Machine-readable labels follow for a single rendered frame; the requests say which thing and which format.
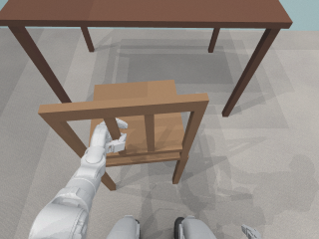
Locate left robot upper arm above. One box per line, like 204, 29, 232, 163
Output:
30, 203, 89, 239

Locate robot left thigh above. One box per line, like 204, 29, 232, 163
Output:
106, 218, 141, 239

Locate table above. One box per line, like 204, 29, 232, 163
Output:
0, 0, 293, 118

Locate left robot hand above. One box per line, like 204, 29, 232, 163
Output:
90, 118, 128, 153

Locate right robot hand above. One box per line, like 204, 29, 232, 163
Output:
241, 224, 261, 239

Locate chair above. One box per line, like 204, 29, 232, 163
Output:
38, 80, 209, 191

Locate robot left forearm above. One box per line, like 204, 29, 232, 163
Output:
28, 145, 107, 239

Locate left robot shin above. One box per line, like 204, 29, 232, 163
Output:
124, 215, 135, 220

